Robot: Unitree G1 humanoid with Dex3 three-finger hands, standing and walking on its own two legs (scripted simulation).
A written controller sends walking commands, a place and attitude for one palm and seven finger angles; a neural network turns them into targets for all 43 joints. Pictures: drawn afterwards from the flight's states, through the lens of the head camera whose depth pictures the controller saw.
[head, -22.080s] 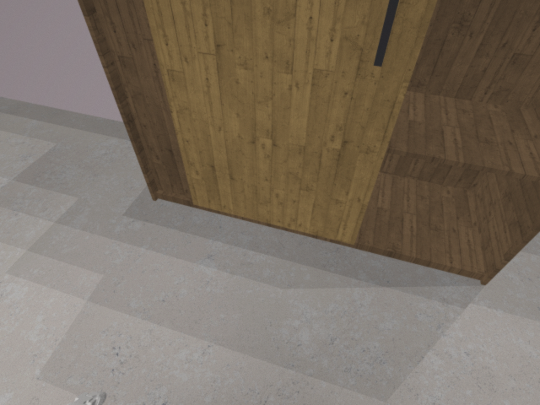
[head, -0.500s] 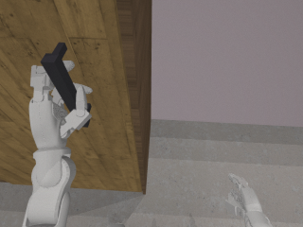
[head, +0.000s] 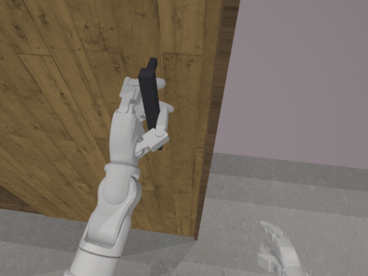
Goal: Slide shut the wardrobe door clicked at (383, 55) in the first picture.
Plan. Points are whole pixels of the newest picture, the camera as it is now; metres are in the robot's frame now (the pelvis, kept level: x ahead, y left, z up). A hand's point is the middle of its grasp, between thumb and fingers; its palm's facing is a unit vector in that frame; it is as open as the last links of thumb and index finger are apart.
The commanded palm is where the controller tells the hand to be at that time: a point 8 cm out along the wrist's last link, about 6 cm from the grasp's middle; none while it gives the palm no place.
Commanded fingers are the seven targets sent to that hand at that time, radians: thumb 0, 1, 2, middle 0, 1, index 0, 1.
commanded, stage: stop walking and hold the door there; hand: left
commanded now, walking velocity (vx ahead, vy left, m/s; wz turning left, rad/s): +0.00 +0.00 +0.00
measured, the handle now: (155, 108) +0.36 +0.10 +0.19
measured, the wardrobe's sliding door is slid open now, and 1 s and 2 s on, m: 0.00 0.00 0.00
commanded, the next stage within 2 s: loosen the grip on the handle in 0.22 s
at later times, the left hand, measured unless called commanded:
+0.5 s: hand (158, 127) +0.31 +0.08 +0.20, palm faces +0.01 -1.00 -0.06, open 7.5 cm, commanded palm +0.29 +0.13 +0.18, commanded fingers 0.00 -0.31 0.32 -0.45 -1.40 -0.45 -1.40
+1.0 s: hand (161, 130) +0.31 +0.08 +0.19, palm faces +0.02 -1.00 -0.07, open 14.8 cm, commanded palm +0.29 +0.14 +0.18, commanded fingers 0.00 -0.55 0.20 -0.25 -1.15 -0.25 -1.15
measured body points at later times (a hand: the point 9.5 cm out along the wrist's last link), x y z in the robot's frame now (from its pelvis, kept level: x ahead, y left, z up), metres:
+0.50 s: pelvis -0.03 -0.04 +0.00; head -0.04 -0.05 +0.45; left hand +0.31 +0.14 +0.20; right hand +0.15 -0.24 -0.10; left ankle +0.01 +0.11 -0.73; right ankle -0.04 -0.13 -0.73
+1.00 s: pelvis -0.02 -0.05 -0.01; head -0.03 -0.07 +0.44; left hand +0.30 +0.13 +0.20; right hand +0.12 -0.29 -0.12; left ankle +0.01 +0.11 -0.73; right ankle -0.04 -0.13 -0.73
